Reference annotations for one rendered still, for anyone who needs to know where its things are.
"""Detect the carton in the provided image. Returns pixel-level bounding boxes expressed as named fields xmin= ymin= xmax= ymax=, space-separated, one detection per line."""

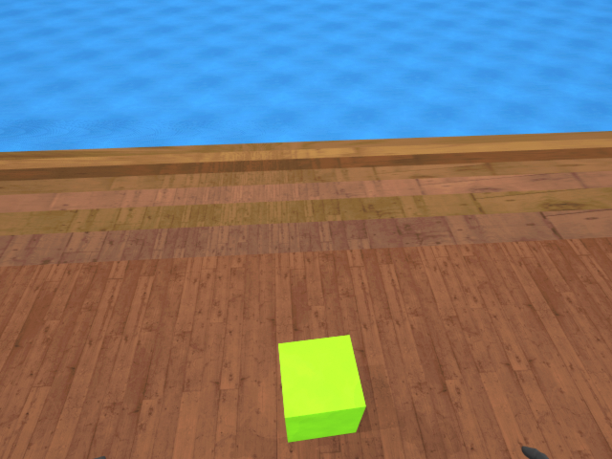
xmin=278 ymin=335 xmax=366 ymax=443

